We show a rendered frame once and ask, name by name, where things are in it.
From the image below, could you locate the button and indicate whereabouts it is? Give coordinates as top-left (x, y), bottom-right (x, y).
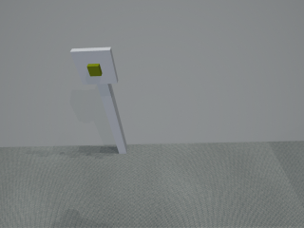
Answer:
top-left (87, 64), bottom-right (103, 77)

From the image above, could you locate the panel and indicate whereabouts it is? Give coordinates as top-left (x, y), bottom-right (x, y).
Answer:
top-left (70, 47), bottom-right (127, 154)

